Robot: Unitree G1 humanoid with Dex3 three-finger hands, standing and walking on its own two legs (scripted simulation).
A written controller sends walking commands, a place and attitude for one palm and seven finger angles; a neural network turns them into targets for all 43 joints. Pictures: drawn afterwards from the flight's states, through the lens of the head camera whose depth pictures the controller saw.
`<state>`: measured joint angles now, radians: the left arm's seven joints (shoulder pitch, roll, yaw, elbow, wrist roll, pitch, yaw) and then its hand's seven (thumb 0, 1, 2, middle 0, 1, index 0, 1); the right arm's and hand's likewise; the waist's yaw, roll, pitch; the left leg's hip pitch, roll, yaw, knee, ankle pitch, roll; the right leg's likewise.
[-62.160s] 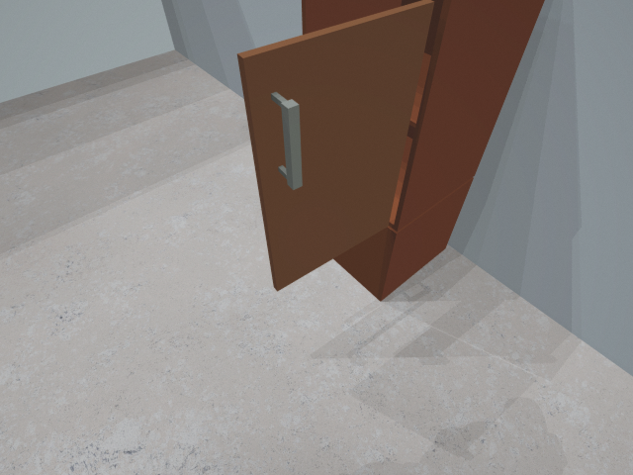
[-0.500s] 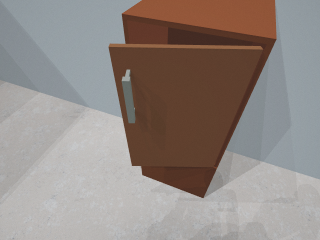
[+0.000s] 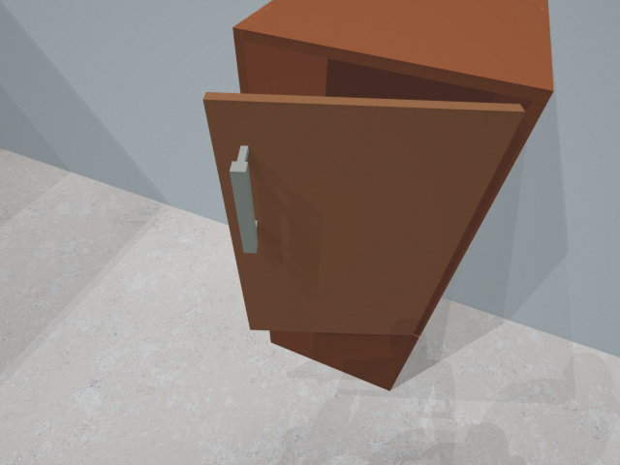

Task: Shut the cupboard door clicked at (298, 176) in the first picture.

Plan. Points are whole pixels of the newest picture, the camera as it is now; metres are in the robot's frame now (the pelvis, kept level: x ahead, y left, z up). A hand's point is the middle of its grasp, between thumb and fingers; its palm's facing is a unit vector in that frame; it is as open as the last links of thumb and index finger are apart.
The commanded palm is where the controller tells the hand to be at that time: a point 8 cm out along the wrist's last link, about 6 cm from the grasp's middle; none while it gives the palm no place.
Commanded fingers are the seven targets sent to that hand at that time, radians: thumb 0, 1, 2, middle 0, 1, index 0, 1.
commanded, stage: shuffle to correct the standing spot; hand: left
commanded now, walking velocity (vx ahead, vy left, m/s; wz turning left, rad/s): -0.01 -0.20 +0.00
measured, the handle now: (247, 202) +0.44 +0.12 +0.10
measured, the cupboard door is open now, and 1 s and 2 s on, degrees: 21 21 21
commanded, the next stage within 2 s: come to a stop and stand still in 0.38 s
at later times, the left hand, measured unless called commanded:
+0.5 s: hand out of the picture +0.04 +0.10 -0.18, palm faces -0.02 -0.98 -0.18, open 7.4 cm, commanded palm none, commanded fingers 0.00 0.90 0.90 -0.20 -0.30 -0.20 -0.30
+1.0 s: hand out of the picture -0.01 +0.10 -0.19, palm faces +0.04 -0.97 -0.22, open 7.4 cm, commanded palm none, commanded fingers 0.00 0.90 0.90 -0.20 -0.30 -0.20 -0.30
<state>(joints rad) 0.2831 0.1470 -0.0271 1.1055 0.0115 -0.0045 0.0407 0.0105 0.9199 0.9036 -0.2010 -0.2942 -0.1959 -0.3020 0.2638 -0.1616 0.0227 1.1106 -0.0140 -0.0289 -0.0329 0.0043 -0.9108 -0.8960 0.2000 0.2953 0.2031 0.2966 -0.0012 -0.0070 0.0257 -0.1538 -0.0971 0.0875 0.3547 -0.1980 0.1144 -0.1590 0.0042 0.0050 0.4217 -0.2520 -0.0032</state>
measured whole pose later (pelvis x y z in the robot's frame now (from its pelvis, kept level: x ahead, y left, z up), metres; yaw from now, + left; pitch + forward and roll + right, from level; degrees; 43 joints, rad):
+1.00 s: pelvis -0.01 -0.09 -0.01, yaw -1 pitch -1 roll -1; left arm 0.30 0.21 0.02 1.02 0.03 0.02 0.05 0.01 0.91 0.90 -0.20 -0.29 -0.20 -0.30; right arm 0.15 -0.18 -0.03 0.93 -0.01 0.02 0.00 0.00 -0.91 -0.90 0.20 0.30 0.20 0.30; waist 0.04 -0.04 0.06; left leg -0.29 -0.02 0.05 0.57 -0.24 0.04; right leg -0.25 -0.05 -0.02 0.58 -0.31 0.03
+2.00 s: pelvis +0.03 -0.06 +0.00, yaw -3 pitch +0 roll +1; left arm 0.26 0.14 -0.03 1.12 0.01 0.00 0.05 0.01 0.92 0.90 -0.20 -0.29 -0.20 -0.30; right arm 0.27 -0.16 0.03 1.12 -0.02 -0.02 -0.04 0.01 -0.92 -0.90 0.20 0.30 0.20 0.30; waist 0.00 0.01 0.04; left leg -0.15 -0.09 0.10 0.37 -0.23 0.10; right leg -0.13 0.00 -0.01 0.44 -0.31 -0.02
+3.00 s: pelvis -0.01 -0.11 -0.07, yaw +0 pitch +9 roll -1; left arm 0.32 0.25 0.09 -0.02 -0.29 -0.33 -0.34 0.02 0.90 0.91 -0.68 -0.82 -0.68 -0.83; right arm 0.20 -0.21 0.05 0.55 0.04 -0.24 -0.07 0.01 -0.90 -0.90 0.20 0.30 0.21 0.30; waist 0.02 0.03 -0.10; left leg -0.73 -0.05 -0.07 1.03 -0.47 0.01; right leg -0.71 0.07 -0.10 0.99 -0.45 -0.08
